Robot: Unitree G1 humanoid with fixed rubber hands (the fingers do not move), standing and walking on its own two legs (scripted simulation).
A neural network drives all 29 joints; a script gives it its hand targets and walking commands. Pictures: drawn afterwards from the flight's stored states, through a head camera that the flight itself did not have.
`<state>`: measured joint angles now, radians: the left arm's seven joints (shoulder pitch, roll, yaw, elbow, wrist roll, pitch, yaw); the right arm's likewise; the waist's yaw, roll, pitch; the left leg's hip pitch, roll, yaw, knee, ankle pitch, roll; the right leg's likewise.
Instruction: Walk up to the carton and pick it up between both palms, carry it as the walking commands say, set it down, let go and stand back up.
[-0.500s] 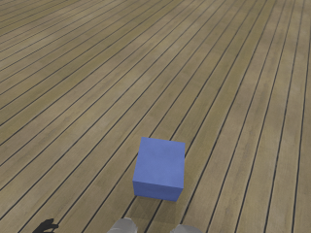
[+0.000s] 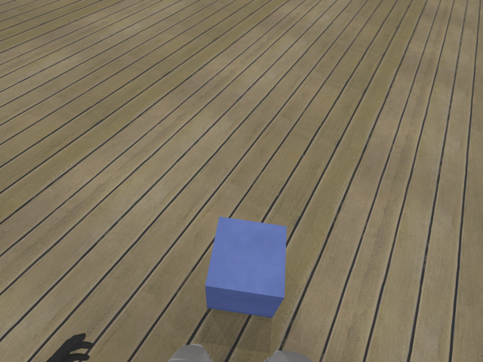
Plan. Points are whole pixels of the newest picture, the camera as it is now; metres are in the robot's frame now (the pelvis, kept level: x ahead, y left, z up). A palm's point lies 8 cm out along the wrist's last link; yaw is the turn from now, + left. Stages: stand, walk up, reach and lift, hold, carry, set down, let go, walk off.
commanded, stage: walk up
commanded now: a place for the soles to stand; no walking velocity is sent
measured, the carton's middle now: (246, 268) +0.51 -0.04 -0.61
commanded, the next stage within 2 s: none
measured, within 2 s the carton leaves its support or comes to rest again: neither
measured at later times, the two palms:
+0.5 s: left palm out of the picture +0.10 +0.29 -0.10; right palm out of the picture +0.06 -0.34 -0.08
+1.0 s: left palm out of the picture +0.09 +0.27 -0.10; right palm out of the picture +0.05 -0.36 -0.09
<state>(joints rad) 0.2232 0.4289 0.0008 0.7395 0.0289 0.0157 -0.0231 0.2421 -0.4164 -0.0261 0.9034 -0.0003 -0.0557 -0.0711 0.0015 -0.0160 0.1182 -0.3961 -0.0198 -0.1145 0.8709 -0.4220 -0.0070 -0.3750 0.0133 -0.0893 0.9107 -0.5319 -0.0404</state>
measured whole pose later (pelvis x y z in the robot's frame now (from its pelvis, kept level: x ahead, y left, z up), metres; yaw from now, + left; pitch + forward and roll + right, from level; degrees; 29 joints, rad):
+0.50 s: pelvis +0.00 -0.01 +0.00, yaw +0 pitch -3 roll -1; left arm 0.22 0.43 0.00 0.74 0.03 0.01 -0.02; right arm 0.24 -0.42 -0.03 0.90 0.00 -0.05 -0.07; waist 0.00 -0.02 0.11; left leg -0.39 -0.02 -0.11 0.84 -0.39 -0.01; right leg -0.38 0.01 -0.09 0.93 -0.57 -0.04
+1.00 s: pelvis -0.01 -0.03 +0.00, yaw -1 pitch -4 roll +0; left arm 0.23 0.43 0.00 0.74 0.03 0.01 -0.02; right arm 0.23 -0.42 -0.03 0.90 0.00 -0.05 -0.07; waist 0.00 -0.04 0.12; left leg -0.39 -0.02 -0.10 0.86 -0.42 -0.01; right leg -0.35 0.02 -0.08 0.84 -0.39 -0.05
